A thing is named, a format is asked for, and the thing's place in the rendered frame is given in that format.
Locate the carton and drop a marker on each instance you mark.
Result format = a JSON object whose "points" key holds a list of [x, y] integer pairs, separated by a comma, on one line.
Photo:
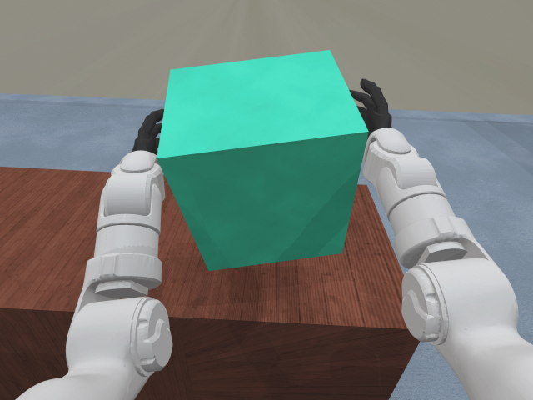
{"points": [[263, 157]]}

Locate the left robot hand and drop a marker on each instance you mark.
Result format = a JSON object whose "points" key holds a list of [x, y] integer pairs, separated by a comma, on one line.
{"points": [[147, 140]]}

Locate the left robot upper arm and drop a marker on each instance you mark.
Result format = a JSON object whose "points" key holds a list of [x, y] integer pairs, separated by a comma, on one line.
{"points": [[113, 348]]}

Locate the right robot forearm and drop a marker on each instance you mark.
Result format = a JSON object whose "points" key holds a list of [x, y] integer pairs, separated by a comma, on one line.
{"points": [[424, 224]]}

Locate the pedestal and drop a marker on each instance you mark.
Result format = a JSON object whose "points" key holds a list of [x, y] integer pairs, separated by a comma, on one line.
{"points": [[317, 328]]}

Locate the left robot forearm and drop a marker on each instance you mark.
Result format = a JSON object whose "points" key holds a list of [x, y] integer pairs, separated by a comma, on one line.
{"points": [[125, 263]]}

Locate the right robot hand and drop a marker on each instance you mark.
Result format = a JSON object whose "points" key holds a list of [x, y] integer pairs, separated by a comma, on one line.
{"points": [[376, 115]]}

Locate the right robot upper arm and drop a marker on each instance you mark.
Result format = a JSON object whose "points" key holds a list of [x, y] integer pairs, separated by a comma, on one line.
{"points": [[465, 308]]}

